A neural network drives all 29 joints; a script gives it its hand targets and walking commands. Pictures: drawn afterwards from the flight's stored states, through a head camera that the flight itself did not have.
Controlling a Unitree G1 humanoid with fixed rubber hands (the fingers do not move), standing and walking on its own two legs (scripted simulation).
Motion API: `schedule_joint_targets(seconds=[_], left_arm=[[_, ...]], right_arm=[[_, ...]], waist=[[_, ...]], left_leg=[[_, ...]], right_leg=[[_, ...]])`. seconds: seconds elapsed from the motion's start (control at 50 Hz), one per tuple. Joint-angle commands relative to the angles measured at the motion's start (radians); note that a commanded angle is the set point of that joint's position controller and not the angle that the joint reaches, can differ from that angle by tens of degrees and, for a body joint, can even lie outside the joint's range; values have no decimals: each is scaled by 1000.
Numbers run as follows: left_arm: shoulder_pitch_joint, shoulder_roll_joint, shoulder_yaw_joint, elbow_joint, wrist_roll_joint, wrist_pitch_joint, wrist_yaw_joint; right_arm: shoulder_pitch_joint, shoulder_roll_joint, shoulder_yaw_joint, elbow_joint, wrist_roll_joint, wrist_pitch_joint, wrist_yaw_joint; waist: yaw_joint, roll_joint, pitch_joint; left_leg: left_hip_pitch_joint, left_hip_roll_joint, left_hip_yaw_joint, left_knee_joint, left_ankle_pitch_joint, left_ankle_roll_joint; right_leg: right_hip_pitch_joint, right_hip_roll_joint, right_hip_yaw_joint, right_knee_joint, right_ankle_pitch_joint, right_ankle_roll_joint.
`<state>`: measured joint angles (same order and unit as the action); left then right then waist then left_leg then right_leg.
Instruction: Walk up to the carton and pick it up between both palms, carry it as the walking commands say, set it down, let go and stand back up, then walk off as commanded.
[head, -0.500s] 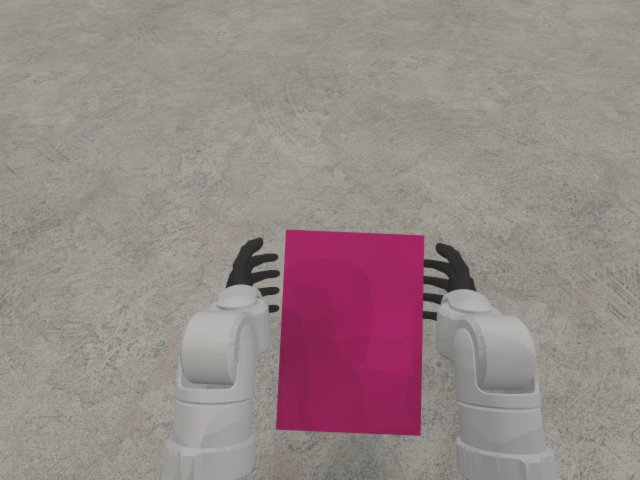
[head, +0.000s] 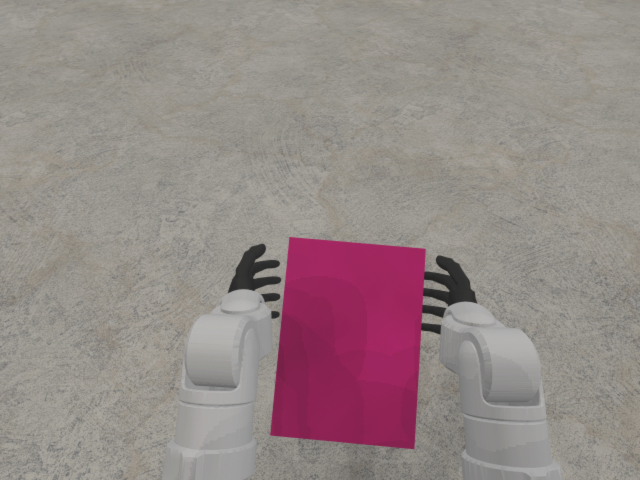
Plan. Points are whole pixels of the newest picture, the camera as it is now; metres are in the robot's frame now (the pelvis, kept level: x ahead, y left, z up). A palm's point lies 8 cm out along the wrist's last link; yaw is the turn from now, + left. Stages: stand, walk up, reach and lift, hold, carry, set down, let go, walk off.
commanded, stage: carry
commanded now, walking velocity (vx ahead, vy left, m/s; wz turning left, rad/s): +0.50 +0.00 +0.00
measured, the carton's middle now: (343, 328) +0.34 +0.00 -0.03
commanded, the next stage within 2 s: none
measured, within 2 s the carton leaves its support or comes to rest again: neither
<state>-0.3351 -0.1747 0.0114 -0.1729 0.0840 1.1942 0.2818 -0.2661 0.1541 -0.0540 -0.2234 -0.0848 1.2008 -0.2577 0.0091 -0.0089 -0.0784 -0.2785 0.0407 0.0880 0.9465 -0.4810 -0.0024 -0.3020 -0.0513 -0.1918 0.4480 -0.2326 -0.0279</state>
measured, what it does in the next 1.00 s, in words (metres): walks ahead: left foot, then right foot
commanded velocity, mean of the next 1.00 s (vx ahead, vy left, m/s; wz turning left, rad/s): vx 0.17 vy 0.00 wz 0.00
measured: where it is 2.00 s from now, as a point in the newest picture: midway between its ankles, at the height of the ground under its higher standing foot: (333, 326)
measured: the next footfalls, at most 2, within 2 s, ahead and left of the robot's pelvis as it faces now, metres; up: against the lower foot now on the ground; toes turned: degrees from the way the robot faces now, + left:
left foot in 0.18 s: +0.25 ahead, +0.14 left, +0.00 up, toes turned +8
right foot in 0.50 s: +0.49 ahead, -0.09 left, +0.00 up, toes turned -12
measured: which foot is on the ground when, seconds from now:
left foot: up 0.00-0.16, down 0.18-0.56, up 0.58-0.74, down 0.76-1.00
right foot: down 0.00-0.22, up 0.24-0.48, down 0.50-1.00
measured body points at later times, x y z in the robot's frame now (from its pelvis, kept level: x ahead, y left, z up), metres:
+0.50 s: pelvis +0.35 +0.02 -0.01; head +0.38 +0.02 +0.44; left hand +0.68 +0.12 +0.09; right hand +0.66 -0.13 +0.08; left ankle +0.21 +0.13 -0.74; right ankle +0.45 -0.09 -0.74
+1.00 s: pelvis +0.58 +0.02 +0.01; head +0.62 +0.01 +0.46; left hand +0.90 +0.13 +0.09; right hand +0.89 -0.12 +0.09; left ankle +0.52 +0.14 -0.71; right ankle +0.46 -0.09 -0.72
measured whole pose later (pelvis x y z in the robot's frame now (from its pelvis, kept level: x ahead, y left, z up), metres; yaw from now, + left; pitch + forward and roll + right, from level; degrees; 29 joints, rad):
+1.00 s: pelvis +0.58 +0.02 +0.01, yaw -2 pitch +8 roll +0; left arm -0.31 -0.17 0.04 -0.25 0.06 1.20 0.27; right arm -0.32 0.17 -0.03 -0.23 -0.10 1.20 -0.28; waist 0.01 0.01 -0.07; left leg -0.32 0.08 0.13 0.59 -0.20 0.00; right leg -0.19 -0.06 -0.17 0.49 -0.25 0.01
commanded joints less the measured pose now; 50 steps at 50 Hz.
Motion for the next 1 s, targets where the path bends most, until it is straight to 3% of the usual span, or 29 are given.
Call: schedule_joint_targets(seconds=[0.0, 0.04, 0.08, 0.12, 0.14, 0.18, 0.2, 0.22, 0.26, 0.3, 0.34, 0.38, 0.4, 0.44, 0.46, 0.48, 0.5, 0.52, 0.58, 0.6, 0.62, 0.66, 0.7, 0.76, 0.78, 0.86, 0.92, 0.94, 0.98], left_arm=[[-286, -1111, -428, -168, -312, -48, -213], [-262, -1094, -416, -163, -312, -48, -214], [-276, -1087, -443, -207, -328, -57, -216], [-264, -1078, -447, -211, -315, -51, -212], [-247, -1064, -436, -190, -299, -41, -210], [-324, -1016, -456, -223, -304, -19, -209], [-321, -1014, -452, -206, -303, -14, -210], [-312, -1014, -464, -188, -304, -12, -209], [-277, -1054, -456, -186, -311, -33, -211], [-292, -1091, -449, -193, -315, -41, -214], [-276, -1072, -431, -183, -300, -46, -204], [-244, -1077, -432, -182, -296, -51, -201], [-242, -1070, -438, -204, -299, -53, -201], [-220, -1056, -427, -181, -282, -46, -200], [-241, -1057, -422, -166, -275, -39, -198], [-237, -1041, -422, -166, -278, -32, -197], [-196, -1036, -400, -135, -263, -21, -196], [-255, -1051, -408, -141, -253, -26, -189], [-200, -1081, -396, -126, -276, -38, -207], [-231, -1097, -395, -159, -282, -52, -211], [-234, -1099, -388, -158, -275, -55, -207], [-252, -1098, -425, -202, -296, -69, -218], [-277, -1095, -459, -238, -311, -71, -227], [-284, -1061, -457, -258, -309, -47, -220], [-252, -1047, -446, -231, -306, -36, -219], [-231, -1019, -448, -221, -303, -22, -213], [-239, -1047, -451, -200, -314, -25, -214], [-280, -1058, -458, -217, -322, -32, -217], [-316, -1053, -459, -253, -331, -40, -215]], right_arm=[[-406, 1089, 477, -141, 291, -64, 199], [-380, 1081, 460, -123, 269, -68, 184], [-353, 1087, 459, -134, 267, -75, 178], [-360, 1094, 467, -134, 286, -72, 176], [-373, 1068, 460, -145, 289, -66, 176], [-325, 1041, 419, -97, 270, -56, 169], [-360, 1043, 430, -113, 275, -57, 167], [-339, 1029, 438, -119, 265, -54, 167], [-349, 1061, 448, -154, 282, -64, 177], [-380, 1114, 465, -170, 299, -67, 184], [-344, 1091, 451, -148, 290, -65, 185], [-341, 1062, 455, -186, 297, -72, 184], [-300, 1059, 446, -148, 289, -71, 186], [-292, 1035, 444, -135, 278, -60, 180], [-300, 1028, 440, -119, 278, -52, 182], [-307, 1006, 436, -129, 277, -45, 182], [-335, 994, 452, -143, 291, -38, 183], [-391, 1008, 476, -169, 315, -36, 192], [-426, 1044, 502, -191, 333, -51, 191], [-442, 1072, 510, -195, 329, -58, 193], [-410, 1082, 493, -153, 314, -58, 192], [-363, 1094, 485, -167, 292, -79, 188], [-391, 1108, 500, -208, 302, -88, 185], [-363, 1095, 484, -183, 301, -64, 184], [-337, 1073, 476, -159, 285, -54, 179], [-267, 1053, 451, -111, 264, -40, 170], [-281, 1047, 440, -123, 267, -44, 169], [-316, 1057, 441, -133, 273, -51, 171], [-323, 1057, 444, -145, 285, -60, 168]], waist=[[12, -106, -253], [13, -202, -257], [1, -181, -301], [-12, -115, -348], [-27, -56, -390], [-47, 272, -418], [-39, 252, -388], [-39, 222, -328], [-40, 143, -347], [-36, 122, -322], [-30, 150, -296], [-36, 159, -293], [-34, 192, -313], [-17, 144, -362], [-1, 111, -374], [12, 14, -428], [20, -139, -423], [12, -191, -427], [8, -114, -358], [8, -195, -357], [9, -190, -388], [-12, -132, -449], [-20, -87, -458], [-14, 38, -446], [-12, 78, -443], [-16, 153, -401], [-14, 186, -412], [-14, 158, -420], [-6, 9, -423]], left_leg=[[-225, 20, 1, -282, 3, 7], [-145, -28, 72, -435, 171, 10], [16, -42, 130, -571, 394, 10], [242, -24, 105, -585, 440, 24], [403, 47, 8, -592, 370, 63], [629, 333, -438, -641, 486, 201], [630, 347, -444, -631, 629, 252], [594, 362, -398, -629, 733, 228], [668, 321, -236, -614, 845, 180], [619, 290, -169, -623, 835, 140], [564, 260, -56, -634, 749, 109], [523, 215, 31, -584, 955, 86], [464, 201, 61, -548, 1018, 66], [317, 157, 132, -418, 1031, 1], [202, 134, 139, -300, 921, -17], [32, 93, 116, -143, 730, -39], [-151, -1, 81, 29, 157, -49], [-225, -14, -4, -2, -72, -42], [-250, 37, -52, -282, -108, -10], [-156, 8, -11, -366, -7, -17], [-76, -6, 30, -442, 94, -20], [68, -2, 61, -541, 389, -17], [150, 35, 21, -541, 595, 4], [279, 182, -77, -418, 1168, 66], [313, 203, -100, -397, 1244, 90], [353, 154, -38, -346, 1423, 63], [382, 136, -11, -288, 1527, 55], [350, 123, -1, -267, 1457, 46], [122, 54, 52, -199, 1119, 25]], right_leg=[[401, -243, 227, -161, 425, -103], [395, -215, 152, -169, 393, -70], [348, -166, 38, -112, 321, -20], [229, -100, 1, 22, 376, 14], [83, -74, -2, 132, 284, 38], [-252, 62, 26, 471, -228, 63], [-303, 61, 104, 458, -319, 40], [-362, 38, 105, 498, -335, 44], [-395, 10, 113, 411, -261, 35], [-343, 11, 108, 279, -205, 36], [-276, 7, 82, 138, -127, 31], [-181, 53, 9, 18, -23, 18], [-78, 68, -19, -36, 93, 10], [157, 53, -36, -61, 329, -14], [275, -11, 33, -47, 465, -52], [456, -143, 187, 16, 797, -100], [593, -294, 385, 13, 1233, -152], [677, -369, 446, 37, 1379, -218], [607, -310, 292, 15, 1168, -129], [524, -254, 227, 18, 1112, -92], [493, -236, 182, 21, 1024, -71], [420, -187, 77, 59, 793, -2], [338, -139, 65, 87, 646, 27], [139, -48, 60, 167, 287, 46], [103, -36, 73, 122, 236, 52], [70, -10, 15, 127, 323, 44], [65, 33, -19, 10, 252, 42], [109, 33, -23, -12, 279, 42], [338, -10, 13, 36, 705, 27]])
